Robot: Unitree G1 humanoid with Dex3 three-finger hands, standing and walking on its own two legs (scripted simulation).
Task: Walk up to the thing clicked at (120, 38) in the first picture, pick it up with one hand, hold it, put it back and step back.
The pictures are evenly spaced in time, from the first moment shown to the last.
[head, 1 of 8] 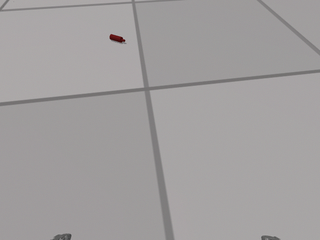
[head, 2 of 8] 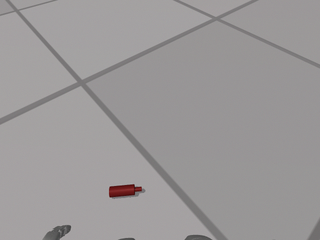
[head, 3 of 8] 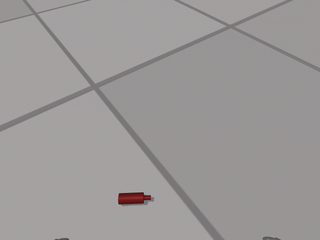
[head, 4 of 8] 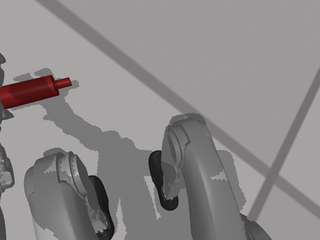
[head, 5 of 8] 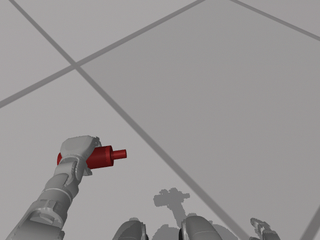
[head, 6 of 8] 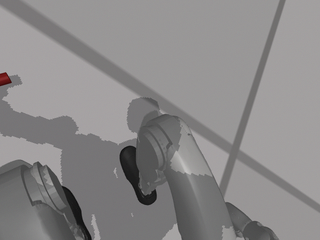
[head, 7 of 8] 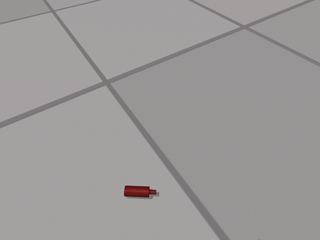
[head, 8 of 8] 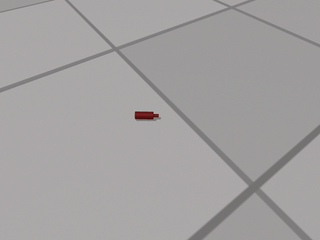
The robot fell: no
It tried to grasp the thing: yes
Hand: left
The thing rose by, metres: 0.69
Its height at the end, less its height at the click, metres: +0.00
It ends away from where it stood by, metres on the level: 0.01
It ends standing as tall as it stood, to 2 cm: yes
